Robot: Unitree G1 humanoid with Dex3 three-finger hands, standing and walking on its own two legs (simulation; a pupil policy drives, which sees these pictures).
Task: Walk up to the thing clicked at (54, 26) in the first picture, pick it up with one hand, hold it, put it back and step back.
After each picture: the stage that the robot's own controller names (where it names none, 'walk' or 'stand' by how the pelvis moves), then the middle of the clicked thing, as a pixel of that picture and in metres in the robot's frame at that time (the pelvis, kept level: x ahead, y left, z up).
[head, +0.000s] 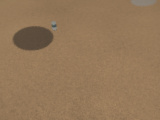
stand; (54, 25) +1.93 +0.43 -0.72
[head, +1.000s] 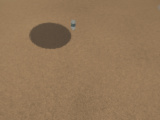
walk; (73, 24) +1.82 +0.20 -0.70
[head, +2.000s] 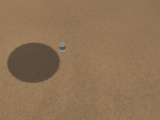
walk; (62, 47) +1.29 +0.23 -0.70
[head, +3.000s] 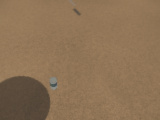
walk; (53, 83) +0.85 +0.24 -0.72
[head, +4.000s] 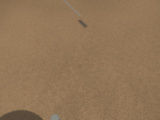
walk; out of the picture +0.51 +0.25 -0.70
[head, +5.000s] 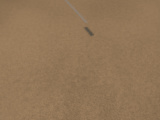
stand; out of the picture +0.37 +0.20 -0.71
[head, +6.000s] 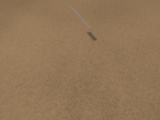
stand; out of the picture +0.35 +0.19 -0.72
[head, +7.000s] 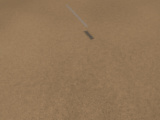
stand; out of the picture +0.38 +0.22 -0.73
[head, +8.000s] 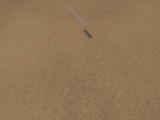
stand; out of the picture +0.36 +0.22 -0.73
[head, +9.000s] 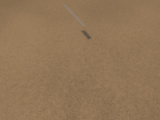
go down; out of the picture +0.35 +0.22 -0.73
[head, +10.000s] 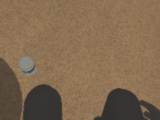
go down; (27, 66) +0.44 +0.25 -0.35
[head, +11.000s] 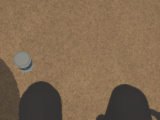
approach; (24, 62) +0.43 +0.27 -0.30
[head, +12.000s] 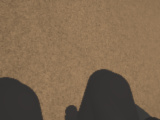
close in; out of the picture +0.40 +0.31 -0.22
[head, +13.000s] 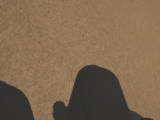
close; out of the picture +0.40 +0.32 -0.22
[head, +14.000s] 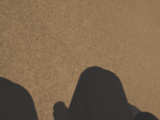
lift; out of the picture +0.38 +0.31 -0.22
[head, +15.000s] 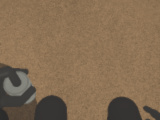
lift; (21, 89) +0.32 +0.22 -0.05
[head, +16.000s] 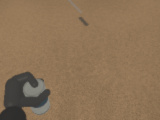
hold; (37, 97) +0.32 +0.17 +0.00
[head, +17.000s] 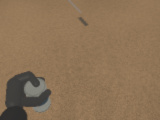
hold; (38, 96) +0.33 +0.17 +0.00
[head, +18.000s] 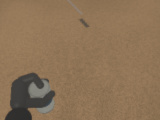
crouch; (42, 97) +0.33 +0.16 +0.00
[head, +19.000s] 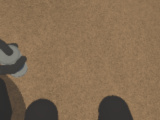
crouch; (14, 62) +0.43 +0.23 -0.10
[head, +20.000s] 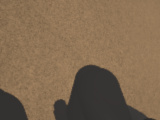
lower; out of the picture +0.41 +0.32 -0.23
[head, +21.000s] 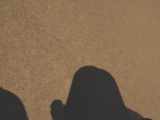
lower; out of the picture +0.40 +0.33 -0.22
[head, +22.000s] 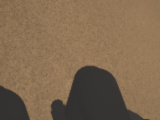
lower; out of the picture +0.41 +0.33 -0.22
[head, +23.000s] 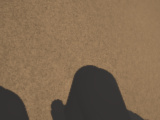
lower; out of the picture +0.41 +0.33 -0.22
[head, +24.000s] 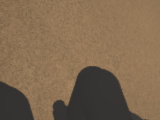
loosen; out of the picture +0.40 +0.32 -0.23
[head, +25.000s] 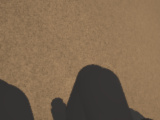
rise; out of the picture +0.40 +0.32 -0.23
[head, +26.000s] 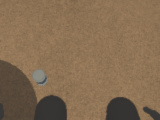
walk; (40, 77) +0.44 +0.25 -0.42
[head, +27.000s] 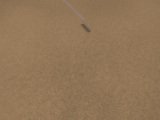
stand; out of the picture +0.38 +0.21 -0.66
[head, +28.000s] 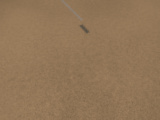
stand; out of the picture +0.38 +0.22 -0.67
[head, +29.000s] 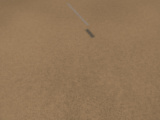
stand; out of the picture +0.39 +0.20 -0.71
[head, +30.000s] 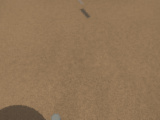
walk; out of the picture +0.43 +0.18 -0.70
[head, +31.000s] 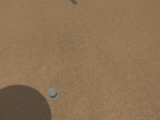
walk; (52, 93) +0.61 +0.23 -0.70
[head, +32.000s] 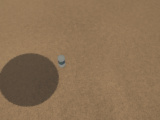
walk; (61, 61) +0.97 +0.22 -0.69
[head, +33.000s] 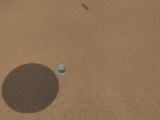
stand; (61, 70) +1.02 +0.23 -0.71
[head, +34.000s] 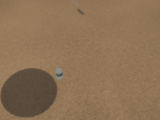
stand; (59, 73) +1.04 +0.26 -0.72
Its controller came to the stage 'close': yes
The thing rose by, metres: 0.70
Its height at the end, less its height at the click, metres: +0.00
